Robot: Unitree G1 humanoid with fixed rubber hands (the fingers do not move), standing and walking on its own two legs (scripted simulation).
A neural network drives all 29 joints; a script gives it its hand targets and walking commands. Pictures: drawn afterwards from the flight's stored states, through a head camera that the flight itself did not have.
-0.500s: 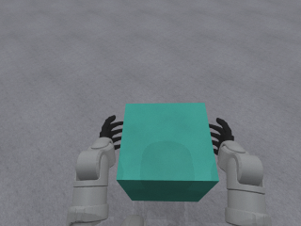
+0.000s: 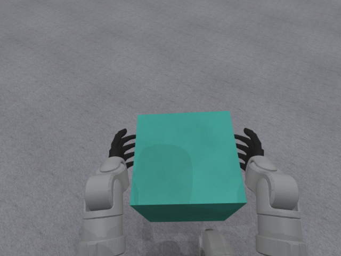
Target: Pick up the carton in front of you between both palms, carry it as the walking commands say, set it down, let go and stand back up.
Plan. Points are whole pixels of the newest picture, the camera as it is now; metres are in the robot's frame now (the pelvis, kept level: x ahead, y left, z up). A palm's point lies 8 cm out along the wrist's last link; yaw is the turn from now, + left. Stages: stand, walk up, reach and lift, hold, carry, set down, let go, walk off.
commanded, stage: carry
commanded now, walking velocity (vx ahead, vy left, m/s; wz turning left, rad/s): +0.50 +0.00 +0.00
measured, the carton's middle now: (185, 173) +0.33 -0.03 -0.02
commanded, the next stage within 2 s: none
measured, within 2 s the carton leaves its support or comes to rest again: neither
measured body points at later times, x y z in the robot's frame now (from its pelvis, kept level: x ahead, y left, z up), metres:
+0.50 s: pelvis +0.33 -0.04 +0.03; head +0.34 -0.05 +0.48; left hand +0.62 +0.13 +0.12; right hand +0.64 -0.17 +0.11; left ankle +0.39 +0.12 -0.67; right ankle +0.29 -0.10 -0.73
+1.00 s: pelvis +0.63 +0.03 +0.03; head +0.61 +0.04 +0.48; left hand +0.88 +0.17 +0.10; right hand +0.87 -0.13 +0.10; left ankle +0.58 +0.10 -0.73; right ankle +0.72 -0.13 -0.67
